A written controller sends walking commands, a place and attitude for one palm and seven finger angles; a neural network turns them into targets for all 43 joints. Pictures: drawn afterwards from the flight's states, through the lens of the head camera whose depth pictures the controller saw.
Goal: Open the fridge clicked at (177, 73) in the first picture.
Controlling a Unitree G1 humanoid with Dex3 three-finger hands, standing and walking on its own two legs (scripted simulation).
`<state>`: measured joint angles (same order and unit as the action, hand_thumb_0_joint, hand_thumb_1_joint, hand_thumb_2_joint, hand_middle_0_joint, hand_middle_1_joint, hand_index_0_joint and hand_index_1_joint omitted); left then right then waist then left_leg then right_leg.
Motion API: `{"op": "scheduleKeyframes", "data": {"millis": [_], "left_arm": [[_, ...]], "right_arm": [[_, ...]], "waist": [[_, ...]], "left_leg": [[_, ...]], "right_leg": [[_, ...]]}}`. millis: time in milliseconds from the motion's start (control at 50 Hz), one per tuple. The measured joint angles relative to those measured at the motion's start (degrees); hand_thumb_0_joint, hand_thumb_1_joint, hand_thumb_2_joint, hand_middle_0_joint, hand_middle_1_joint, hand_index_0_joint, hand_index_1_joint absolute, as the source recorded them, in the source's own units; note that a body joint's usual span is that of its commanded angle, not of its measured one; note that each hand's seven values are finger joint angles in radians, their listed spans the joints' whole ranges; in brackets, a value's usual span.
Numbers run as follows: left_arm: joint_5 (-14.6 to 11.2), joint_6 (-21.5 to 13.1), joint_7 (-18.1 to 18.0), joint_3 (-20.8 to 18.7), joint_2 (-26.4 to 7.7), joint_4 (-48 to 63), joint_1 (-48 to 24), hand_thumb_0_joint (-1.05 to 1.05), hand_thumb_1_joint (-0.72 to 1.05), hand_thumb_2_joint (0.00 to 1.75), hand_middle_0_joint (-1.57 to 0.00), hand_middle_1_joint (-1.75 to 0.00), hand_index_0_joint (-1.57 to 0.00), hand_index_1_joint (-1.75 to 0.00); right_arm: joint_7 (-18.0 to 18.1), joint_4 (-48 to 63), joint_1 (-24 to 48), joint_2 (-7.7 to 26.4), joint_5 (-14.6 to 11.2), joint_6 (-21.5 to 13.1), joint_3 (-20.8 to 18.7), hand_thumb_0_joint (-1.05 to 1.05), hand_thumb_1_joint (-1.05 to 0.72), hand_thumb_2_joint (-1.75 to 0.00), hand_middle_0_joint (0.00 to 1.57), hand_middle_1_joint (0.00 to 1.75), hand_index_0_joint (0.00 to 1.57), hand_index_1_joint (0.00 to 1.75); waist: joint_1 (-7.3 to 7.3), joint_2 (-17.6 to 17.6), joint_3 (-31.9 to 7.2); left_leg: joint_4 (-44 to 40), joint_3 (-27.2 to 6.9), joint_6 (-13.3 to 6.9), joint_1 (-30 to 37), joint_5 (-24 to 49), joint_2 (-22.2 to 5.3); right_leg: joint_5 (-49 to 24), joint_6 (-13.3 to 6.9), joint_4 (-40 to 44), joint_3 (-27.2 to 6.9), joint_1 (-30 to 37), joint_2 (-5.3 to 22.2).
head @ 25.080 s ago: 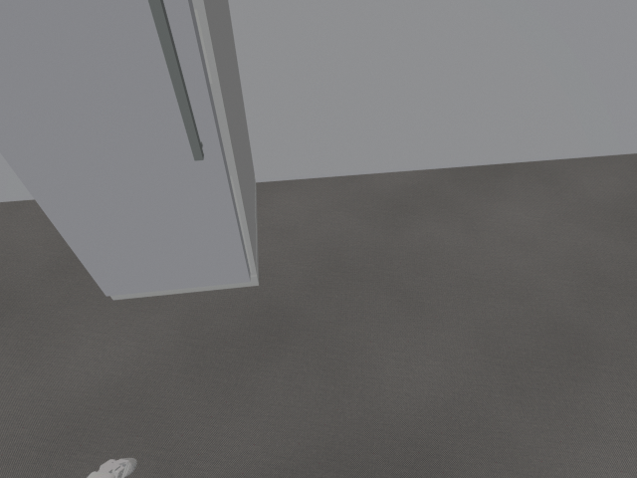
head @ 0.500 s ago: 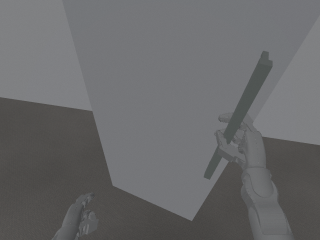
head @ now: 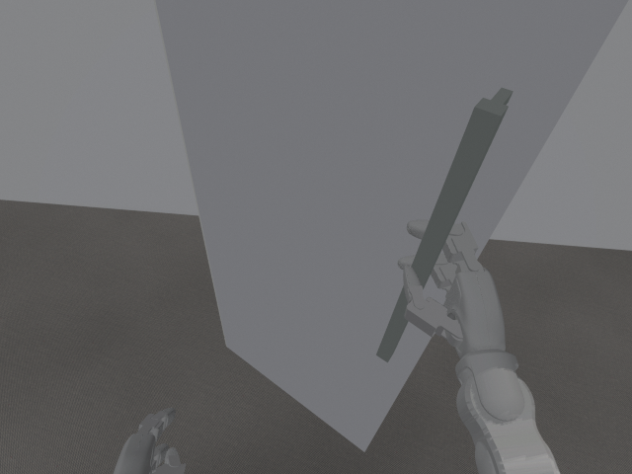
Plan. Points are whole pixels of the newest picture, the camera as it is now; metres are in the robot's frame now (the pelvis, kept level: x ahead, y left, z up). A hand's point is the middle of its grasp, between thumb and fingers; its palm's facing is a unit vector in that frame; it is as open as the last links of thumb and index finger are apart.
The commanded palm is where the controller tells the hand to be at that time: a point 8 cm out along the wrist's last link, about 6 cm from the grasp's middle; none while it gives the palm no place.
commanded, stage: walk backward, drawing the door open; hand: right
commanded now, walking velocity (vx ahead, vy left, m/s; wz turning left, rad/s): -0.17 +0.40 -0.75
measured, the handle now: (427, 261) +0.34 -0.07 +0.14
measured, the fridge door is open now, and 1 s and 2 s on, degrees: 33 61 77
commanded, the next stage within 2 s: stop walking and hold the door back in 1.26 s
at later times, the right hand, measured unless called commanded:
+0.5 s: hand (320, 373) +0.19 +0.03 +0.14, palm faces +0.07 +0.98 -0.17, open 7.2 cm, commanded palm +0.15 -0.01 +0.15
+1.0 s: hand (183, 397) +0.15 +0.15 +0.14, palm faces +0.60 +0.78 -0.18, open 7.2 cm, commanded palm +0.09 +0.13 +0.15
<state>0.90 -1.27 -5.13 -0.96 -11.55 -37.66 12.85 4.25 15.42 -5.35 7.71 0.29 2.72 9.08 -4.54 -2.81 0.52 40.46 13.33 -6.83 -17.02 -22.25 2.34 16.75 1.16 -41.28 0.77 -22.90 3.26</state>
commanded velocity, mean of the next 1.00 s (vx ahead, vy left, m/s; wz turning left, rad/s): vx -0.18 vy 0.40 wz -0.74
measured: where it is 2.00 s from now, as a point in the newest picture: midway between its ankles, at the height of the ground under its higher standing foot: outside the picture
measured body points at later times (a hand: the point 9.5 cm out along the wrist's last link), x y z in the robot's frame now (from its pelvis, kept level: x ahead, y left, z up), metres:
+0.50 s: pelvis -0.07 +0.16 +0.00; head -0.01 +0.16 +0.45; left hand +0.20 +0.28 -0.09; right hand +0.18 -0.02 +0.15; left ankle +0.00 +0.24 -0.68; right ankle -0.11 -0.02 -0.71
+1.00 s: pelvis +0.01 +0.39 +0.00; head +0.07 +0.36 +0.45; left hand +0.29 +0.38 -0.10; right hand +0.11 +0.11 +0.15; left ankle +0.13 +0.44 -0.72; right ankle -0.12 +0.19 -0.70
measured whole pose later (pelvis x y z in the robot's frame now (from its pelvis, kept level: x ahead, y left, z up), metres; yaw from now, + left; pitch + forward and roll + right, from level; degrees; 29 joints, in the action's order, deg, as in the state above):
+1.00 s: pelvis +0.01 +0.39 +0.00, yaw -50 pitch -1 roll +0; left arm -0.3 -4.8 -0.5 -0.8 -10.7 -34.9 6.0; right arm 0.6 22.1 -3.6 9.2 0.5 -0.2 12.0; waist -0.6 -3.7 9.1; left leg 38.5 2.4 0.5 -20.5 -15.4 -1.7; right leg 19.6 3.6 -39.3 -5.7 -23.8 9.0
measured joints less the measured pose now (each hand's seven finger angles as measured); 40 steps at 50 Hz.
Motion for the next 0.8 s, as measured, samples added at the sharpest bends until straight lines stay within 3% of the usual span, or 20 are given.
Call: {"op": "scheduleKeyframes", "data": {"millis": [40, 60, 80, 120, 140, 180, 220, 260, 340, 380, 420, 480, 540, 560, 600, 640, 680, 740, 780, 800], "left_arm": [[1.46, -1.14, 0.15, -0.06, 0.77, 0.13, -0.06, 0.01, 0.9, 0.9, -0.2, -0.3, -0.2, -0.3], [2.0, -1.49, 0.37, -0.1, 1.06, 0.22, -0.13, 0.01, 0.9, 0.9, -0.2, -0.3, -0.2, -0.3], [2.27, -1.7, 0.61, -0.08, 1.3, 0.07, -0.3, 0.01, 0.9, 0.9, -0.2, -0.3, -0.2, -0.3], [2.06, -2.4, 1.07, 0.13, 1.87, -0.51, -0.41, 0.01, 0.9, 0.9, -0.2, -0.3, -0.2, -0.3], [1.65, -2.81, 1.32, 0.28, 2.43, -0.98, -0.7, 0.01, 0.9, 0.9, -0.2, -0.3, -0.2, -0.3], [1.05, -2.98, 1.41, -0.02, 2.74, -1.99, -1.57, 0.02, 0.9, 0.9, -0.21, -0.3, -0.2, -0.3], [0.92, -3.02, 1.05, -0.5, 2.6, -2.42, -1.4, 0.02, 0.9, 0.9, -0.21, -0.3, -0.21, -0.3], [1.06, -3.44, 0.57, -0.62, 2.26, -2.29, -1.18, 0.02, 0.9, 0.9, -0.21, -0.3, -0.21, -0.3], [1.24, -4.88, 0.24, -0.33, 1.17, 0.22, -1.92, 0.02, 0.9, 0.9, -0.21, -0.3, -0.2, -0.3], [1.22, -5.83, 0.77, -0.35, -0.03, 2.89, -2.65, 0.02, 0.9, 0.9, -0.21, -0.3, -0.2, -0.3], [1.61, -5.94, 1.47, -1.0, 0.52, 3.94, -5.05, 0.01, 0.9, 0.9, -0.2, -0.3, -0.2, -0.3], [1.99, -5.44, 2.78, -0.85, 0.83, 3.99, -7.4, 0.01, 0.9, 0.9, -0.2, -0.3, -0.2, -0.3], [0.48, -5.6, 3.94, -0.93, 0.45, 3.61, -8.17, 0.01, 0.9, 0.9, -0.21, -0.3, -0.21, -0.3], [-0.34, -5.43, 4.21, -0.8, 0.73, 3.5, -8.45, 0.01, 0.9, 0.9, -0.21, -0.3, -0.21, -0.3], [-1.21, -4.62, 4.05, -0.94, 0.66, 2.86, -9.59, 0.01, 0.9, 0.9, -0.21, -0.3, -0.21, -0.3], [-1.27, -3.96, 3.36, -1.46, 0.74, 2.34, -9.73, 0.01, 0.9, 0.9, -0.21, -0.3, -0.21, -0.3], [-0.81, -3.57, 2.57, -1.53, 0.95, 2.36, -9.5, 0.01, 0.9, 0.9, -0.21, -0.3, -0.21, -0.3], [-0.07, -3.66, 1.89, -0.84, 1.21, 3.36, -8.54, 0.01, 0.9, 0.9, -0.2, -0.3, -0.2, -0.3], [0.23, -4.08, 2.04, -0.31, 1.04, 4.83, -7.51, 0.01, 0.9, 0.9, -0.2, -0.3, -0.2, -0.3], [0.61, -4.43, 2.19, -0.35, 1.14, 5.42, -7.31, 0.01, 0.9, 0.9, -0.21, -0.3, -0.2, -0.3]], "right_arm": [[-0.32, 0.11, 0.07, 0.78, -0.51, -1.31, -0.45, -0.02, -0.75, -0.8, 0.21, 1.27, 0.11, 1.1], [-0.76, -0.02, 0.27, 0.96, -0.91, -1.81, -0.75, -0.02, -0.76, -0.8, 0.21, 1.26, 0.11, 1.09], [-1.26, -0.02, 0.51, 0.99, -1.2, -2.03, -0.91, -0.02, -0.76, -0.81, 0.21, 1.25, 0.1, 1.09], [-1.68, 0.72, 0.78, 0.92, -1.33, -1.71, -0.47, -0.01, -0.76, -0.81, 0.21, 1.23, 0.1, 1.1], [-1.54, 1.63, 0.9, 1.1, -1.15, -1.16, -0.19, -0.01, -0.76, -0.82, 0.21, 1.23, 0.1, 1.09], [-1.23, 1.78, 1.76, 0.29, -0.16, -0.58, 1.15, -0.01, -0.76, -0.82, 0.21, 1.23, 0.11, 1.09], [-1.55, 0.93, 2.54, -0.78, 0.95, -0.22, 3.4, -0.01, -0.75, -0.82, 0.21, 1.22, 0.11, 1.1], [-2.12, 0.1, 3.04, -1.53, 1.95, -0.4, 5.61, -0.01, -0.75, -0.82, 0.21, 1.21, 0.11, 1.1], [-2.78, 0.04, 4.43, -2.24, 3.59, -0.88, 9.07, -0.01, -0.76, -0.82, 0.2, 1.2, 0.11, 1.08], [-2.48, 1.35, 5.2, -2.54, 3.97, -0.84, 10.04, -0.01, -0.77, -0.83, 0.2, 1.21, 0.1, 1.05], [-2.52, 1.03, 7.12, -1.53, 3.5, -2.57, 9.46, -0.02, -0.77, -0.83, 0.21, 1.21, 0.08, 1.03], [-4.14, 0.39, 8.4, -0.84, 2.04, -3.68, 7.83, -0.02, -0.76, -0.85, 0.22, 1.21, 0.09, 1.05], [-4.66, 1.2, 8.44, -1.01, 0.96, -3.04, 7.43, -0.01, -0.74, -0.89, 0.24, 1.2, 0.1, 1.08], [-4.51, 2.01, 8.21, -0.76, 0.85, -2.67, 7.11, -0.01, -0.73, -0.91, 0.24, 1.2, 0.1, 1.08], [-3.95, 2.6, 8.0, -1.3, 0.92, -2.1, 6.73, -0.01, -0.72, -0.93, 0.25, 1.21, 0.11, 1.09], [-3.95, 2.89, 7.39, -1.75, 0.93, -1.15, 6.99, 0.0, -0.71, -0.95, 0.25, 1.2, 0.11, 1.11], [-4.09, 3.23, 6.37, -1.72, 0.94, -0.84, 7.27, 0.0, -0.71, -0.96, 0.25, 1.19, 0.12, 1.13], [-4.39, 3.77, 4.94, -1.28, 1.29, -1.37, 7.72, 0.0, -0.69, -0.98, 0.26, 1.2, 0.13, 1.14], [-4.51, 4.76, 4.38, -0.8, 1.82, -1.74, 7.9, -0.01, -0.68, -0.99, 0.26, 1.21, 0.13, 1.14], [-4.56, 5.11, 4.62, -0.2, 2.03, -2.29, 7.72, -0.01, -0.68, -1.0, 0.27, 1.22, 0.12, 1.13]], "waist": [[-0.44, 0.76, 1.02], [-0.91, 0.35, 1.59], [-1.15, -0.19, 2.12], [-0.85, -0.56, 2.39], [-0.32, 0.3, 2.35], [-0.88, 0.11, 3.58], [-1.14, 0.4, 3.9], [-0.87, 1.09, 3.89], [-0.37, 2.03, 4.0], [0.18, 0.88, 3.5], [0.05, 1.93, 5.41], [-0.07, 1.06, 7.57], [1.72, -0.87, 8.0], [2.53, -0.41, 7.92], [2.12, -1.26, 9.08], [2.11, -0.75, 9.25], [1.98, 0.26, 9.29], [1.24, 1.34, 8.42], [1.35, 1.28, 6.97], [1.32, 1.16, 6.65]], "left_leg": [[8.96, -5.57, 5.56, -4.38, -3.61, 0.84], [13.88, -8.81, 6.83, -6.38, -5.11, 1.76], [15.29, -11.63, 7.27, -7.0, -6.06, 2.35], [4.71, -15.03, 6.61, -3.51, -5.5, 1.19], [-0.9, -14.45, 5.38, -2.34, -1.6, -0.43], [-1.61, -10.78, 3.5, -2.34, 3.62, -0.85], [-2.65, -7.41, 2.51, -1.4, 4.45, -2.11], [-4.13, -4.68, 1.99, -0.61, 4.85, -3.43], [-4.61, 0.37, 0.9, -1.72, 5.3, -5.25], [-0.5, 2.03, 1.28, -5.34, 4.07, -4.92], [10.31, -3.58, 5.92, -9.95, -0.7, -4.22], [19.84, -10.98, 8.24, -12.65, -4.23, -2.14], [3.51, -13.71, 8.48, -6.19, 0.81, -3.37], [-0.9, -12.92, 7.71, -4.75, 5.73, -4.24], [0.5, -9.49, 5.86, -4.81, 5.88, -3.93], [0.61, -7.11, 4.28, -4.41, 4.3, -4.83], [-0.74, -5.22, 3.11, -3.62, 4.48, -5.76], [-2.52, -1.56, 1.69, -3.53, 5.54, -6.39], [-0.45, 0.59, 1.0, -5.76, 4.89, -5.77], [3.34, 0.03, 3.05, -7.92, 3.1, -4.88]], "right_leg": [[-2.46, 1.21, 1.76, -0.19, -0.41, -0.58], [-3.93, 1.36, 3.01, -1.13, -0.76, -0.64], [-5.4, 1.57, 4.37, -2.32, -1.09, -0.55], [-6.99, 2.25, 6.25, -4.31, -2.2, -0.33], [-3.72, 2.51, 4.97, -4.28, -3.48, -0.38], [4.93, 2.15, -5.93, -3.39, -6.89, -0.28], [9.38, 1.43, -18.06, -0.5, -9.11, -0.76], [11.13, 1.09, -22.85, 2.85, -8.3, -0.67], [9.25, 0.49, -9.99, 7.06, -0.74, 0.62], [1.06, -1.34, 2.09, 6.32, 4.13, 2.15], [1.47, -0.22, 1.62, 4.73, 2.93, 1.69], [0.04, 2.71, 2.45, 0.13, 1.59, 2.26], [-2.47, 4.45, 4.15, -4.33, 0.11, 3.68], [-1.22, 3.74, 3.17, -4.93, -0.73, 3.81], [6.92, 1.65, -3.59, -5.99, -3.35, 3.63], [12.89, 0.73, -14.35, -3.36, -5.8, 1.76], [15.33, 0.5, -18.38, 0.84, -5.35, 0.46], [12.7, 0.43, -9.97, 6.34, -0.89, -0.19], [4.34, -0.91, 1.07, 7.64, 3.77, 0.43], [-1.36, -2.26, 3.39, 6.3, 4.1, 1.17]]}}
